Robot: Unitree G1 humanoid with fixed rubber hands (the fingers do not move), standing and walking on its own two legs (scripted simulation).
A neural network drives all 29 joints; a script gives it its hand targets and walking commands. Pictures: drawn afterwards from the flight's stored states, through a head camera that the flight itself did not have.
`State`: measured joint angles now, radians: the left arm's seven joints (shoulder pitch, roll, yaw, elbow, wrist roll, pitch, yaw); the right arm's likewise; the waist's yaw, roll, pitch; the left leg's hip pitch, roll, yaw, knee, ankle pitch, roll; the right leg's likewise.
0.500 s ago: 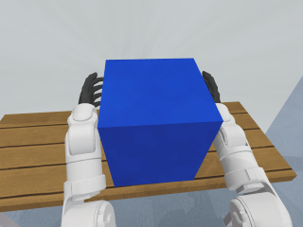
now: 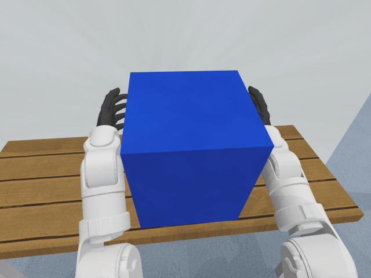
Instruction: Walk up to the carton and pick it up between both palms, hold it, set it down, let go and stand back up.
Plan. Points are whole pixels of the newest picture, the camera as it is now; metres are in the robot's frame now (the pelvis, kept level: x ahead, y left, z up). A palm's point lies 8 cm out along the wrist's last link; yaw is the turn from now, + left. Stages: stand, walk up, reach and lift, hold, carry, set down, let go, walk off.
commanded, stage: hold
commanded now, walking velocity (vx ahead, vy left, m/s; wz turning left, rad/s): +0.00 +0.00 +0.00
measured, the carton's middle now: (187, 151) +0.33 +0.01 +0.15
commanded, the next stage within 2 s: set down in 0.78 s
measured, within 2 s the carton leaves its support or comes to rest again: neither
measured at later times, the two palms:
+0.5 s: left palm (109, 127) +0.35 +0.16 +0.20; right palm (258, 124) +0.36 -0.14 +0.20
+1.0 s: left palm (106, 121) +0.36 +0.16 +0.21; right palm (257, 118) +0.36 -0.14 +0.21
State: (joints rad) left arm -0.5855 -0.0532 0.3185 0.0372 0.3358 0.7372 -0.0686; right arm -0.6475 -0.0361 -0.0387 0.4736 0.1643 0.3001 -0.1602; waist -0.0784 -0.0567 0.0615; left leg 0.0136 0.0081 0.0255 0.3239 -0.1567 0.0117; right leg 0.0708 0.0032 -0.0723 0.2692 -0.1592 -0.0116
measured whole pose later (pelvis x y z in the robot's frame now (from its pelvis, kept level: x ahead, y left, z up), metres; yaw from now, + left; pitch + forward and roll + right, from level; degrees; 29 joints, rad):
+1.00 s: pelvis +0.00 +0.00 +0.00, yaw +0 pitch -11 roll +0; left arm -0.61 -0.05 0.35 0.10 0.34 0.64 -0.09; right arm -0.66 -0.01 -0.09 0.50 0.08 0.22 -0.14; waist -0.07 -0.05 0.05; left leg 0.03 0.00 0.02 0.31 -0.15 0.01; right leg 0.08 0.00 -0.08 0.27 -0.17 -0.01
